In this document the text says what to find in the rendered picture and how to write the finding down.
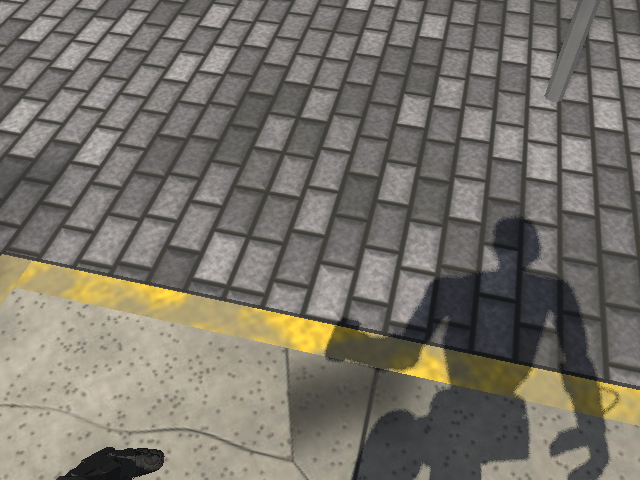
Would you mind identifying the left robot hand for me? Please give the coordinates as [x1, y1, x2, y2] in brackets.
[56, 447, 165, 480]

